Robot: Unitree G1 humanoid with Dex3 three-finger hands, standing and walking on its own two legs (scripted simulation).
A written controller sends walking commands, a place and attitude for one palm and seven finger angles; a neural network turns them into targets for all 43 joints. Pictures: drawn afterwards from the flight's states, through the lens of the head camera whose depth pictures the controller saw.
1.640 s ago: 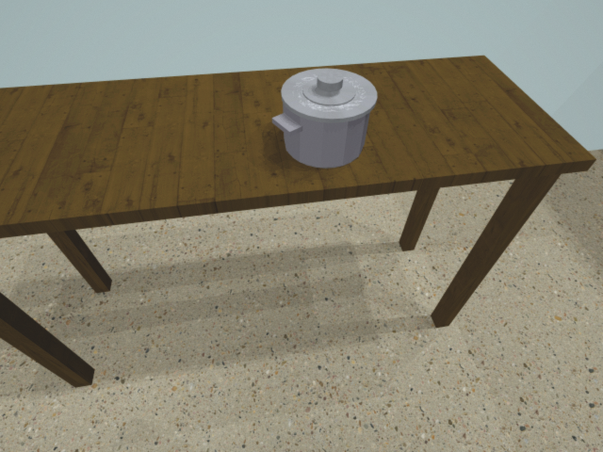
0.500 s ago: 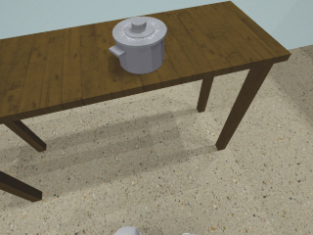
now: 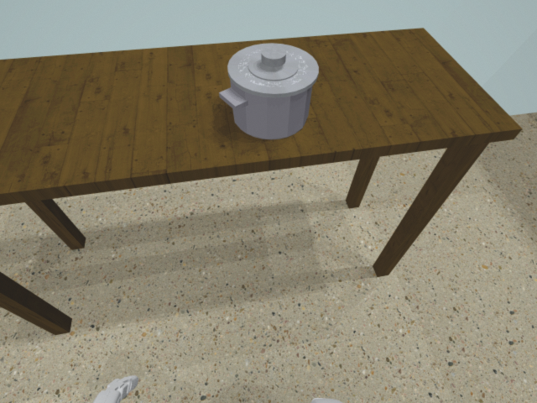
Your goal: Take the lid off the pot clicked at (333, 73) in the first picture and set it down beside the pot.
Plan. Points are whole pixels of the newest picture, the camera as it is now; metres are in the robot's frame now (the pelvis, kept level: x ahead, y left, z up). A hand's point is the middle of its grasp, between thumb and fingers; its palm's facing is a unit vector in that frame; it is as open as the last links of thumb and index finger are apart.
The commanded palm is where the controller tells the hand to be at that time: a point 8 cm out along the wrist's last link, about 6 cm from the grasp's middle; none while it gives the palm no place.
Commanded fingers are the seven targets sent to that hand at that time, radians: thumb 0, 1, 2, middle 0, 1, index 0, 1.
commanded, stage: turn to face it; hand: left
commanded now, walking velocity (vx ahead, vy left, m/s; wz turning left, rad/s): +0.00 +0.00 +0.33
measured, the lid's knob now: (273, 56) +0.66 +0.02 +0.15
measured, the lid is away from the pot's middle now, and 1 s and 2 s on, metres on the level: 0.00 0.00 0.00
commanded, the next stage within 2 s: take the last steps up to it in 0.30 s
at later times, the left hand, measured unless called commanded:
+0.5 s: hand out of the picture -0.01 +0.19 -0.19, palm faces +0.19 -0.96 -0.22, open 7.4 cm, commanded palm none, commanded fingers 0.00 0.90 0.90 -0.20 -0.30 -0.20 -0.30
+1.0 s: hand out of the picture +0.04 +0.09 -0.17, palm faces +0.19 -0.97 -0.17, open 7.4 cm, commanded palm none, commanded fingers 0.00 0.90 0.90 -0.20 -0.30 -0.20 -0.30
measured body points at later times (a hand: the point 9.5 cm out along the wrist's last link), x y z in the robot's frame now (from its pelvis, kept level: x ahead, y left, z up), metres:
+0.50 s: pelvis -0.01 -0.01 -0.01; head +0.02 +0.01 +0.44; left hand -0.02 +0.24 -0.17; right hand +0.12 -0.25 -0.14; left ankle -0.01 +0.10 -0.74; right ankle -0.02 -0.14 -0.71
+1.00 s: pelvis +0.09 -0.07 +0.00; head +0.11 -0.07 +0.45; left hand +0.03 +0.14 -0.16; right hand +0.16 -0.32 -0.15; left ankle +0.11 +0.05 -0.69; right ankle +0.06 -0.15 -0.74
